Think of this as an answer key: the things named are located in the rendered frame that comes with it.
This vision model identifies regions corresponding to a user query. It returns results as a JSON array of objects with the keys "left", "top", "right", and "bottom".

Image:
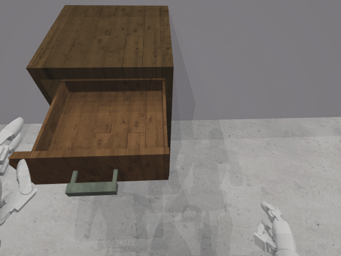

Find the drawer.
[{"left": 8, "top": 78, "right": 169, "bottom": 185}]

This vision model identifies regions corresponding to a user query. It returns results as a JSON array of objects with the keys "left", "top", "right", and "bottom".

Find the cabinet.
[{"left": 26, "top": 5, "right": 174, "bottom": 164}]

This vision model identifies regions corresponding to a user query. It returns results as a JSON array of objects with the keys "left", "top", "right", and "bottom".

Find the handle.
[{"left": 65, "top": 169, "right": 118, "bottom": 197}]

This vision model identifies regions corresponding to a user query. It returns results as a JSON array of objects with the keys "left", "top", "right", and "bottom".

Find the robot left hand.
[{"left": 0, "top": 117, "right": 37, "bottom": 226}]

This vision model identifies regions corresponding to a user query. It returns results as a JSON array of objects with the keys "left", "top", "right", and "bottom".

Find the robot right hand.
[{"left": 254, "top": 201, "right": 297, "bottom": 256}]

